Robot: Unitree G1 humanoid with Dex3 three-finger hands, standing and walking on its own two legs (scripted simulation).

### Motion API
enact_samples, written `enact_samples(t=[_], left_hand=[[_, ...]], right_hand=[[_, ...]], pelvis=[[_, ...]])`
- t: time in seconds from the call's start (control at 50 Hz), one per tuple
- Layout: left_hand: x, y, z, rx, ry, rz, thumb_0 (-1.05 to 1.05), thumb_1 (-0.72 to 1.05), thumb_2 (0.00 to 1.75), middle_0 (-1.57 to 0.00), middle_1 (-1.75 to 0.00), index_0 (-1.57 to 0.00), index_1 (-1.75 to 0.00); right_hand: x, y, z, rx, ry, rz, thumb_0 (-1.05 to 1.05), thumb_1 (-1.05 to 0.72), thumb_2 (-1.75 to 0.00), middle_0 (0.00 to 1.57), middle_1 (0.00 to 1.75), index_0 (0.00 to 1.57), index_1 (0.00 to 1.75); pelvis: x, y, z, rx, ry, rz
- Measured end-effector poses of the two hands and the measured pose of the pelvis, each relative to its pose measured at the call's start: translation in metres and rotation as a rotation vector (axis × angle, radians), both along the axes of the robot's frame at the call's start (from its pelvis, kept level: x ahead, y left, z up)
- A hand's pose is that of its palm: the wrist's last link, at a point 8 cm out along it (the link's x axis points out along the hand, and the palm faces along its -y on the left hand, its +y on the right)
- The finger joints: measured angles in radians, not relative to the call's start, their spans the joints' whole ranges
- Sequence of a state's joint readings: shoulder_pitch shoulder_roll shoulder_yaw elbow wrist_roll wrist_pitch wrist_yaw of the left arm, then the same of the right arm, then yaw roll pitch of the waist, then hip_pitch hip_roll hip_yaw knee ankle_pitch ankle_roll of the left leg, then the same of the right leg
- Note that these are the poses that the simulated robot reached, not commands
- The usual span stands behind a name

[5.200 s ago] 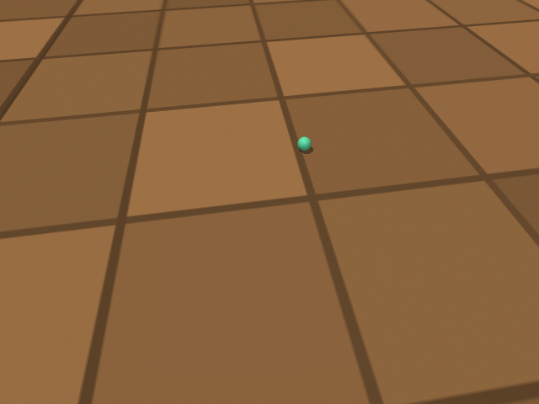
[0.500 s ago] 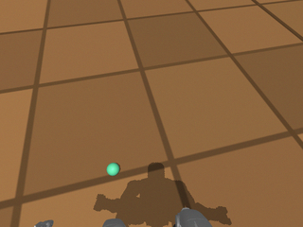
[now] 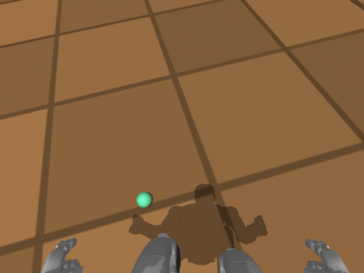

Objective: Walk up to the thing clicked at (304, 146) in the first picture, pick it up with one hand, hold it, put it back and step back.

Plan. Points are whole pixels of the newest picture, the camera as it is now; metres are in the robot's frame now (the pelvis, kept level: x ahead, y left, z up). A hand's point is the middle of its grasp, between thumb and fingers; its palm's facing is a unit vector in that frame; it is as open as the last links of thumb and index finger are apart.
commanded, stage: walk up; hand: left
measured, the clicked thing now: (144, 199) +0.46 +0.28 -0.69
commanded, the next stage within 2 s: none
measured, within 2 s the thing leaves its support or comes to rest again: neither
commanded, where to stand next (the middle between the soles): +0.09 +0.02 m, yaw +4 degrees
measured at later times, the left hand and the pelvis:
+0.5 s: hand out of the picture +0.00 +0.30 -0.12, palm faces +0.08 -0.91 -0.41, open 7.4 cm; pelvis -0.03 +0.02 +0.02, yaw +5 degrees
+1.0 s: hand out of the picture +0.05 +0.28 -0.11, palm faces +0.09 -0.93 -0.35, open 7.4 cm; pelvis -0.01 +0.01 +0.04, yaw +6 degrees
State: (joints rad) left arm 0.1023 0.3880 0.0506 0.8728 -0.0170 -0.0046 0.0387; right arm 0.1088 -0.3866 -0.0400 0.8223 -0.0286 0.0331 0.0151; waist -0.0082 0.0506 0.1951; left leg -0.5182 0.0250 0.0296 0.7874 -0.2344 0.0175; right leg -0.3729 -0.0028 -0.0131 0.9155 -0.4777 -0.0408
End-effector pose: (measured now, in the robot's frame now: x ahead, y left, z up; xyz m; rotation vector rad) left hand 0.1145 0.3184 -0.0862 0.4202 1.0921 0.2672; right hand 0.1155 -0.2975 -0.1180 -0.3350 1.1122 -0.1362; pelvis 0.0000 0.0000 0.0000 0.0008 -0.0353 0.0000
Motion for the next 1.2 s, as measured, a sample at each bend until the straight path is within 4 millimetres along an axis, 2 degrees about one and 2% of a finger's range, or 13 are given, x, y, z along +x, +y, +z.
enact_samples(t=[0.08,0.2,0.3,0.36,0.4,0.46,0.54,0.62,0.72,0.84,0.96,1.08,1.2], left_hand=[[-0.039,-0.009,0.0,0.014,0.035,0.017,0.01,0.9,0.9,-0.21,-0.3,-0.2,-0.3],[-0.095,-0.005,0.014,0.024,0.116,0.081,0.01,0.9,0.9,-0.21,-0.3,-0.21,-0.3],[-0.117,0.012,0.018,0.022,0.103,0.103,0.01,0.9,0.9,-0.21,-0.3,-0.21,-0.3],[-0.123,0.027,0.009,0.006,0.086,0.125,0.01,0.9,0.9,-0.21,-0.3,-0.21,-0.3],[-0.127,0.03,0.003,-0.01,0.093,0.14,0.01,0.9,0.9,-0.21,-0.3,-0.2,-0.3],[-0.126,0.027,0.003,-0.04,0.104,0.138,0.01,0.9,0.9,-0.21,-0.3,-0.2,-0.3],[-0.119,0.02,0.006,-0.06,0.078,0.124,0.01,0.9,0.9,-0.21,-0.3,-0.2,-0.3],[-0.115,0.008,0.005,-0.048,0.056,0.123,0.01,0.9,0.9,-0.21,-0.3,-0.2,-0.3],[-0.116,-0.002,0.009,-0.063,0.058,0.127,0.01,0.9,0.9,-0.21,-0.3,-0.2,-0.3],[-0.104,-0.002,0.009,-0.093,0.067,0.127,0.01,0.9,0.9,-0.21,-0.3,-0.2,-0.3],[-0.083,0.001,0.009,-0.112,0.056,0.122,0.01,0.9,0.9,-0.21,-0.3,-0.2,-0.3],[-0.065,0.005,0.013,-0.114,0.046,0.115,0.01,0.9,0.9,-0.21,-0.3,-0.2,-0.3],[-0.055,0.007,0.018,-0.108,0.047,0.108,0.01,0.9,0.9,-0.21,-0.3,-0.2,-0.3]], right_hand=[[-0.005,-0.015,-0.003,-0.013,0.009,-0.008,0.01,-0.9,-0.9,0.2,0.3,0.2,0.3],[-0.018,-0.02,0.013,-0.024,0.025,0.003,0.01,-0.91,-0.9,0.2,0.3,0.2,0.3],[-0.034,-0.014,0.015,-0.047,0.071,0.036,0.01,-0.91,-0.9,0.2,0.3,0.2,0.3],[-0.042,-0.002,0.015,-0.06,0.081,0.052,0.01,-0.91,-0.9,0.2,0.3,0.2,0.3],[-0.047,0.008,0.018,-0.054,0.064,0.059,0.01,-0.91,-0.9,0.2,0.3,0.2,0.3],[-0.055,0.015,0.026,-0.038,0.048,0.055,0.01,-0.9,-0.9,0.2,0.3,0.2,0.3],[-0.06,0.013,0.031,-0.029,0.043,0.048,0.01,-0.9,-0.9,0.2,0.3,0.2,0.3],[-0.055,0.0,0.021,-0.027,0.055,0.04,0.01,-0.9,-0.9,0.2,0.3,0.2,0.3],[-0.046,-0.002,0.021,-0.024,0.061,0.043,0.01,-0.9,-0.9,0.2,0.3,0.2,0.3],[-0.048,0.007,0.023,-0.019,0.087,0.04,0.01,-0.91,-0.9,0.2,0.3,0.2,0.3],[-0.044,0.02,0.031,-0.005,0.121,0.044,0.01,-0.9,-0.9,0.2,0.3,0.2,0.3],[-0.029,0.026,0.036,-0.004,0.109,0.037,0.01,-0.9,-0.9,0.2,0.3,0.2,0.3],[-0.011,0.029,0.04,-0.001,0.078,0.033,0.01,-0.9,-0.9,0.2,0.3,0.2,0.3]], pelvis=[[-0.012,-0.008,-0.001,-0.019,-0.014,0.019],[-0.024,-0.004,0.015,0.035,-0.003,0.031],[-0.031,0.007,0.017,0.023,0.009,0.068],[-0.034,0.015,0.012,0.047,-0.004,0.083],[-0.035,0.018,0.012,0.066,-0.016,0.068],[-0.034,0.019,0.018,0.022,-0.017,0.086],[-0.032,0.012,0.022,0.013,-0.018,0.082],[-0.031,0.002,0.017,-0.015,-0.031,0.089],[-0.031,0.003,0.022,0.004,-0.025,0.103],[-0.026,0.01,0.027,0.007,-0.013,0.098],[-0.015,0.013,0.034,-0.002,-0.003,0.098],[-0.01,0.016,0.039,-0.003,-0.004,0.097],[-0.007,0.018,0.043,-0.002,-0.004,0.096]])
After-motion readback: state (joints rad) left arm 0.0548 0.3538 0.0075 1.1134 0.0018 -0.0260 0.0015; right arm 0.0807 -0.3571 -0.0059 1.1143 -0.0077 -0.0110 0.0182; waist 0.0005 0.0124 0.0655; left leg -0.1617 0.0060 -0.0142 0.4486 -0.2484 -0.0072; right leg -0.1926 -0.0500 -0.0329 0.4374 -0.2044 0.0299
